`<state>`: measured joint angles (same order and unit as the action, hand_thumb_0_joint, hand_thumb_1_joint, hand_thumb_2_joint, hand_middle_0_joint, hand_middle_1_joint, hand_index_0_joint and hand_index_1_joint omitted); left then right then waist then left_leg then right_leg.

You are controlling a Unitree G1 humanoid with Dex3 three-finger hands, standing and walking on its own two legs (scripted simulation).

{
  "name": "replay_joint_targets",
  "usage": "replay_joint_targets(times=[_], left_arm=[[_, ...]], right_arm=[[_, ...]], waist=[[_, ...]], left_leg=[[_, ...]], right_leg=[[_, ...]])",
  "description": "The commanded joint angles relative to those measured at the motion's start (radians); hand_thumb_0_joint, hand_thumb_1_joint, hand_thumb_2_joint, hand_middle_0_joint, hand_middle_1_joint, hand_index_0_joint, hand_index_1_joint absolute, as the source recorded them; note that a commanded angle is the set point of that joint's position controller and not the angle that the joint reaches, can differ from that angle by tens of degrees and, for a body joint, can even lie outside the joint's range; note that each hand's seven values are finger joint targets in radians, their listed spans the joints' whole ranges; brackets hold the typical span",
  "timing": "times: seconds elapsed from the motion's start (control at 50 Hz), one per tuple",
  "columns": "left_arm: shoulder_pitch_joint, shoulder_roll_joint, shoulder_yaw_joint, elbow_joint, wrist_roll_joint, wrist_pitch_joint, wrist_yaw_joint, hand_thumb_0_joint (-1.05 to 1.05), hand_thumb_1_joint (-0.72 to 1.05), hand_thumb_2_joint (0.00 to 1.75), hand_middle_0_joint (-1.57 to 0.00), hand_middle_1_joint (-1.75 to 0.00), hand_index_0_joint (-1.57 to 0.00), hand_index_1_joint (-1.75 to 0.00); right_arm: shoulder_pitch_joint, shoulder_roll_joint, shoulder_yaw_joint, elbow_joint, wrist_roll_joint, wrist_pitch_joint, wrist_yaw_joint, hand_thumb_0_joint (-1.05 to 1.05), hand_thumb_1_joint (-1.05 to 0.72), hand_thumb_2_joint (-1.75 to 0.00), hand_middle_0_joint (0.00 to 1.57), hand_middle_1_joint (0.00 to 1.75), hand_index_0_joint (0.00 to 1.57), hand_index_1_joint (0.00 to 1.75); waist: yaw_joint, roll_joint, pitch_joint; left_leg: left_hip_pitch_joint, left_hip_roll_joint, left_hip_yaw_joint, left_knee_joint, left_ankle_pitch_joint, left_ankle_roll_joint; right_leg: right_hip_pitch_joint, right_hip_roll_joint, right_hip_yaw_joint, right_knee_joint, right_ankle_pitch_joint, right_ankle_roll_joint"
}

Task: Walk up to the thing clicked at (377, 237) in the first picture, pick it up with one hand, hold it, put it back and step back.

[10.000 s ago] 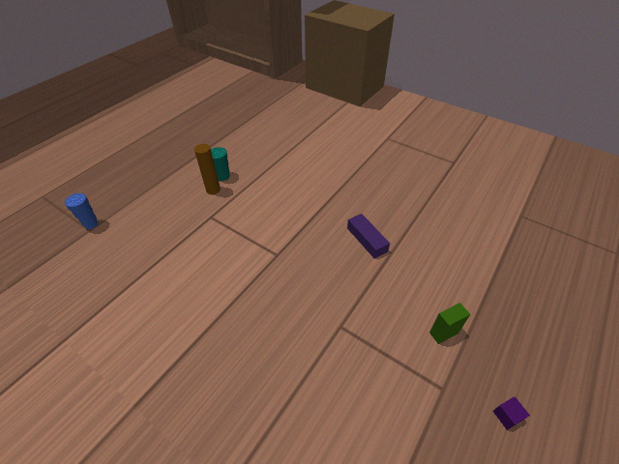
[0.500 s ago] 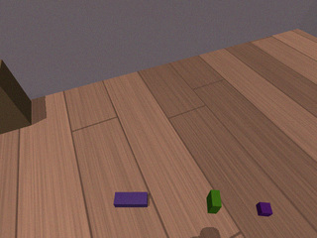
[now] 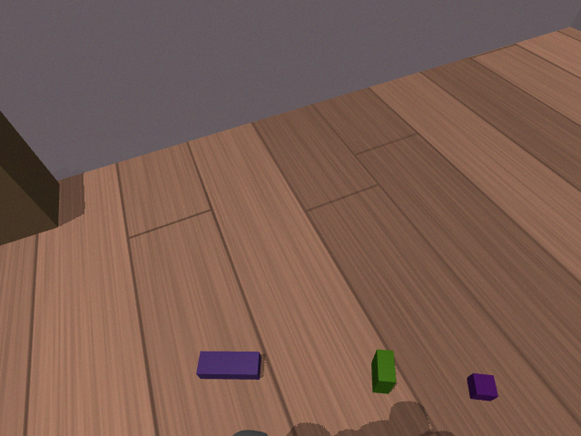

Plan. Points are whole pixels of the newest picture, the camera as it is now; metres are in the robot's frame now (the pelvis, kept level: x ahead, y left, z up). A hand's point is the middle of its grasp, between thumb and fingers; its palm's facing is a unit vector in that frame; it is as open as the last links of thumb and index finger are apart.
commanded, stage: walk up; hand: left
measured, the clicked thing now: (229, 365) +0.42 +0.28 -0.74
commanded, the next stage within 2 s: none
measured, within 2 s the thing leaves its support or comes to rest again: neither
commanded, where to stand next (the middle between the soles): +0.04 +0.05 m, yaw +0 degrees
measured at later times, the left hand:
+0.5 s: hand out of the picture +0.10 +0.30 -0.15, palm faces +0.03 -0.90 -0.43, open 7.4 cm
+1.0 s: hand out of the picture +0.07 +0.29 -0.15, palm faces -0.03 -0.93 -0.38, open 7.4 cm
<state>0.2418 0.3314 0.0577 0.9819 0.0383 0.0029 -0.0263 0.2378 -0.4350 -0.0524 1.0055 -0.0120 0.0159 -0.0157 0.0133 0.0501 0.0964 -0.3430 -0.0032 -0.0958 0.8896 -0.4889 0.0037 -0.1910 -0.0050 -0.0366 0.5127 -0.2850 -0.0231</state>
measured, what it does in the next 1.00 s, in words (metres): steps on the spot: left foot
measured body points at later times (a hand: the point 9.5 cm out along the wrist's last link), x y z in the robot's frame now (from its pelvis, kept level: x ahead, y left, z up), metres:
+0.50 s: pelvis +0.03 +0.02 -0.01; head +0.06 +0.01 +0.44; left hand +0.10 +0.34 -0.12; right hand +0.20 -0.28 -0.12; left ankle +0.04 +0.13 -0.74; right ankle +0.00 -0.11 -0.74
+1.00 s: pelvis +0.00 +0.03 +0.01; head +0.01 +0.03 +0.46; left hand +0.07 +0.34 -0.12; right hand +0.08 -0.27 -0.12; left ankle +0.04 +0.13 -0.74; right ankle +0.00 -0.11 -0.74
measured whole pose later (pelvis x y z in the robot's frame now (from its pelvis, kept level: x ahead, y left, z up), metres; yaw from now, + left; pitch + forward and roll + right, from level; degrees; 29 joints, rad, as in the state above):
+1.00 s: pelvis +0.00 +0.03 +0.01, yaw +0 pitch -4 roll +0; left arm 0.14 0.37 0.01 1.08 0.02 -0.02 0.01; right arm 0.11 -0.35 -0.04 1.07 -0.02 0.04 0.04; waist 0.00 0.00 0.09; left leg -0.18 -0.01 0.02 0.41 -0.16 0.03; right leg -0.11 -0.04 0.01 0.41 -0.24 0.03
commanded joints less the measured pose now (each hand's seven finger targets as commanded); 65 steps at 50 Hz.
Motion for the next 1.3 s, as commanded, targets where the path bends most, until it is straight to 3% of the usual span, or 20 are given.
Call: replay_joint_targets(times=[0.0,0.08,0.14,0.16,0.2,0.22,0.24,0.28,0.32,0.36,0.4,0.42,0.46,0.54,0.66,0.82,0.96,1.02,1.16,1.28], left_arm=[[-0.008,0.301,0.069,-0.093,-0.018,-0.053,0.039,0.0,0.9,0.9,-0.2,-0.3,-0.2,-0.3],[-0.006,0.301,0.062,-0.104,-0.031,-0.058,0.055,0.0,0.9,0.9,-0.2,-0.3,-0.2,-0.3],[-0.042,0.303,0.053,-0.12,-0.041,-0.051,0.061,0.0,0.9,0.9,-0.2,-0.3,-0.2,-0.3],[-0.053,0.3,0.05,-0.123,-0.045,-0.046,0.063,0.0,0.9,0.9,-0.2,-0.3,-0.2,-0.3],[-0.049,0.254,0.035,-0.139,-0.056,-0.043,0.064,0.0,0.9,0.9,-0.2,-0.3,-0.2,-0.3],[-0.034,0.224,0.026,-0.13,-0.067,-0.037,0.064,0.0,0.9,0.9,-0.2,-0.3,-0.2,-0.3],[-0.034,0.237,0.027,-0.099,-0.063,-0.029,0.07,0.0,0.9,0.9,-0.2,-0.3,-0.2,-0.3],[-0.042,0.236,0.02,-0.084,-0.052,-0.036,0.069,0.0,0.9,0.9,-0.2,-0.3,-0.2,-0.3],[-0.013,0.261,0.023,-0.07,-0.042,-0.045,0.065,0.0,0.9,0.9,-0.2,-0.3,-0.2,-0.3],[0.001,0.305,0.029,-0.054,-0.033,-0.057,0.071,0.0,0.9,0.9,-0.2,-0.3,-0.2,-0.3],[-0.038,0.326,0.031,-0.05,-0.038,-0.06,0.077,0.0,0.9,0.9,-0.2,-0.3,-0.2,-0.3],[-0.064,0.331,0.028,-0.055,-0.038,-0.059,0.077,0.0,0.9,0.9,-0.2,-0.3,-0.2,-0.3],[-0.105,0.304,0.019,-0.068,-0.037,-0.053,0.072,0.0,0.9,0.9,-0.2,-0.3,-0.2,-0.3],[-0.102,0.255,0.0,-0.045,-0.036,-0.048,0.065,0.0,0.9,0.9,-0.2,-0.3,-0.2,-0.3],[-0.134,0.301,0.004,-0.023,-0.028,-0.053,0.061,0.0,0.9,0.9,-0.2,-0.3,-0.2,-0.3],[-0.14,0.283,0.002,0.009,-0.025,-0.05,0.052,0.0,0.9,0.9,-0.2,-0.3,-0.2,-0.3],[-0.12,0.256,-0.001,0.043,-0.024,-0.038,0.048,0.0,0.9,0.9,-0.2,-0.3,-0.2,-0.3],[-0.093,0.244,-0.001,0.057,-0.025,-0.037,0.045,0.0,0.9,0.9,-0.2,-0.3,-0.2,-0.3],[-0.13,0.272,0.004,0.051,-0.017,-0.049,0.05,0.0,0.9,0.9,-0.2,-0.3,-0.2,-0.3],[-0.143,0.268,0.002,0.053,-0.016,-0.053,0.052,0.0,0.9,0.9,-0.2,-0.3,-0.2,-0.3]], right_arm=[[-0.005,-0.128,-0.017,-0.071,-0.002,-0.014,0.001,0.0,-0.9,-0.9,0.2,0.3,0.2,0.3],[-0.038,-0.125,-0.026,-0.095,-0.014,-0.008,0.007,0.0,-0.9,-0.9,0.2,0.3,0.2,0.3],[-0.023,-0.116,-0.036,-0.1,-0.018,-0.008,0.014,0.0,-0.9,-0.9,0.2,0.3,0.2,0.3],[-0.017,-0.118,-0.04,-0.098,-0.018,-0.011,0.016,0.0,-0.9,-0.9,0.2,0.3,0.2,0.3],[-0.035,-0.192,-0.065,-0.112,-0.024,-0.02,0.014,0.0,-0.9,-0.9,0.2,0.3,0.2,0.3],[-0.081,-0.203,-0.063,-0.137,-0.017,-0.023,0.014,0.0,-0.9,-0.9,0.2,0.3,0.2,0.3],[-0.103,-0.201,-0.06,-0.138,-0.001,-0.021,0.015,0.0,-0.9,-0.9,0.2,0.3,0.2,0.3],[-0.143,-0.161,-0.049,-0.138,0.002,-0.007,0.018,0.0,-0.9,-0.9,0.2,0.3,0.2,0.3],[-0.178,-0.156,-0.046,-0.153,0.004,-0.002,0.016,0.0,-0.9,-0.9,0.2,0.3,0.2,0.3],[-0.198,-0.144,-0.04,-0.154,0.011,0.002,0.018,0.0,-0.9,-0.9,0.2,0.3,0.2,0.3],[-0.188,-0.117,-0.031,-0.146,0.01,0.003,0.021,0.0,-0.9,-0.9,0.2,0.3,0.2,0.3],[-0.192,-0.125,-0.036,-0.141,0.009,0.004,0.021,0.0,-0.9,-0.9,0.2,0.3,0.2,0.3],[-0.18,-0.138,-0.041,-0.126,0.006,0.001,0.026,0.0,-0.9,-0.9,0.2,0.3,0.2,0.3],[-0.216,-0.146,-0.043,-0.118,0.006,-0.003,0.034,0.0,-0.9,-0.9,0.2,0.3,0.2,0.3],[-0.248,-0.131,-0.034,-0.092,0.004,0.003,0.04,0.0,-0.9,-0.9,0.2,0.3,0.2,0.3],[-0.229,-0.127,-0.033,-0.042,0.002,-0.006,0.042,0.0,-0.9,-0.9,0.2,0.3,0.2,0.3],[-0.223,-0.141,-0.039,-0.019,-0.008,-0.006,0.04,0.0,-0.9,-0.9,0.2,0.3,0.2,0.3],[-0.225,-0.138,-0.037,-0.022,-0.009,-0.008,0.04,0.0,-0.9,-0.9,0.2,0.3,0.2,0.3],[-0.185,-0.128,-0.038,-0.013,-0.002,-0.007,0.038,0.0,-0.9,-0.9,0.2,0.3,0.2,0.3],[-0.165,-0.119,-0.036,-0.001,0.003,-0.008,0.04,0.0,-0.9,-0.9,0.2,0.3,0.2,0.3]], waist=[[0.02,-0.154,-0.064],[0.019,-0.158,-0.089],[-0.005,-0.179,-0.108],[-0.017,-0.166,-0.118],[-0.01,-0.008,-0.186],[0.003,0.034,-0.21],[-0.001,0.059,-0.199],[0.012,0.078,-0.177],[0.02,0.063,-0.175],[0.028,-0.006,-0.163],[0.014,-0.054,-0.161],[0.003,-0.078,-0.147],[-0.018,-0.085,-0.152],[-0.006,-0.046,-0.166],[-0.011,-0.057,-0.106],[-0.005,-0.059,-0.116],[-0.001,0.013,-0.053],[0.009,0.04,-0.059],[-0.02,-0.037,-0.077],[-0.024,-0.086,-0.1]], left_leg=[[-0.087,0.04,-0.031,-0.09,0.016,0.002],[-0.029,0.043,0.02,-0.198,0.083,0.021],[0.054,0.017,0.076,-0.317,0.192,0.042],[0.102,0.014,0.081,-0.404,0.286,0.053],[0.276,0.145,-0.087,-0.425,0.797,0.112],[0.304,0.222,-0.184,-0.415,0.856,0.183],[0.241,0.259,-0.185,-0.386,0.83,0.247],[0.209,0.215,-0.106,-0.391,0.776,0.203],[0.18,0.158,-0.041,-0.358,0.674,0.14],[0.118,0.095,0.007,-0.267,0.668,0.073],[0.109,0.082,0.022,-0.267,0.633,0.051],[0.136,0.077,0.025,-0.277,0.582,0.054],[0.228,0.1,0.004,-0.345,0.636,0.077],[0.255,0.168,-0.066,-0.428,0.614,0.131],[0.236,0.092,-0.002,-0.466,0.429,0.058],[0.241,0.103,-0.009,-0.541,0.355,0.051],[0.131,0.14,-0.075,-0.668,0.059,0.066],[0.119,0.15,-0.077,-0.685,0.023,0.069],[0.19,0.096,-0.011,-0.567,0.201,0.033],[0.249,0.1,0.0,-0.534,0.323,0.036]], right_leg=[[0.147,-0.301,0.268,-0.167,0.421,-0.183],[0.172,-0.312,0.193,-0.059,0.768,-0.177],[0.13,-0.272,0.139,0.028,0.785,-0.136],[0.114,-0.251,0.118,0.067,0.745,-0.11],[-0.021,-0.129,0.031,0.19,0.514,-0.018],[-0.068,-0.047,0.005,0.204,0.28,0.015],[-0.008,-0.025,0.009,0.195,0.076,0.009],[0.012,-0.036,0.035,0.104,-0.041,-0.009],[0.048,-0.073,0.046,0.036,0.157,-0.014],[0.114,-0.164,0.145,-0.032,0.408,-0.052],[0.128,-0.22,0.192,-0.01,0.58,-0.097],[0.081,-0.223,0.187,-0.003,0.581,-0.102],[0.02,-0.166,0.116,0.013,0.481,-0.055],[0.009,-0.082,0.057,0.018,0.207,-0.003],[-0.004,-0.148,0.144,-0.132,0.175,-0.024],[0.041,-0.131,0.122,-0.185,0.12,-0.013],[0.031,-0.07,0.079,-0.153,-0.009,-0.011],[0.04,-0.058,0.069,-0.143,-0.006,-0.008],[-0.012,-0.131,0.153,-0.223,0.061,-0.023],[-0.034,-0.135,0.15,-0.233,0.093,-0.017]])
